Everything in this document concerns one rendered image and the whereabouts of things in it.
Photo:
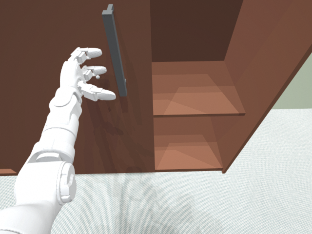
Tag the robot left hand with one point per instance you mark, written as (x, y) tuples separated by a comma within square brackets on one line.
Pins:
[(72, 75)]

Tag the left robot forearm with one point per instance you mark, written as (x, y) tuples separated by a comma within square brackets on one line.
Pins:
[(60, 131)]

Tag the robot left upper arm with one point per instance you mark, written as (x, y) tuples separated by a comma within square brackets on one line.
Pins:
[(42, 190)]

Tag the handle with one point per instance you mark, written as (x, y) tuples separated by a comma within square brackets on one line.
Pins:
[(111, 33)]

